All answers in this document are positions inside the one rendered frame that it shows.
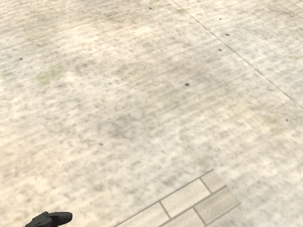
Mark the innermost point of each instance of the left robot hand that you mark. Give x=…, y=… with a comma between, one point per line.
x=50, y=219

